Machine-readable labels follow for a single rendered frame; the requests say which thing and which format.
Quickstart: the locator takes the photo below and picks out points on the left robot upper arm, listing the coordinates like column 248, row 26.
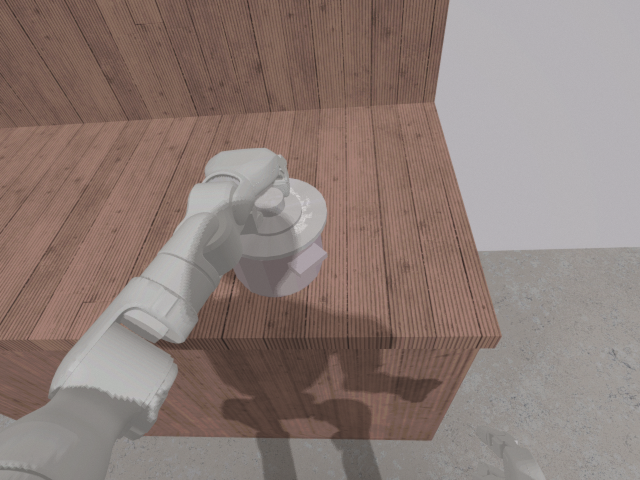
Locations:
column 115, row 391

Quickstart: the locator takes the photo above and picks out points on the lid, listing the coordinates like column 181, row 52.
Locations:
column 293, row 230

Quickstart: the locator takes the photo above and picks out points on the left robot forearm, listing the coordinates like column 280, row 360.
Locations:
column 164, row 301

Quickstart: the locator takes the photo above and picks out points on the knob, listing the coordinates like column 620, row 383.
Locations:
column 270, row 202

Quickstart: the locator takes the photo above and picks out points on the right robot hand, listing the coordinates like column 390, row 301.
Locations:
column 519, row 463

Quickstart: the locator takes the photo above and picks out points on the left robot hand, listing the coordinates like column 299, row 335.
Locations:
column 261, row 167

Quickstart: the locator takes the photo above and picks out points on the pot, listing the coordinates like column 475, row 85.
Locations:
column 282, row 277

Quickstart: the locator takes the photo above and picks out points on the table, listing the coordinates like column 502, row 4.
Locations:
column 110, row 111

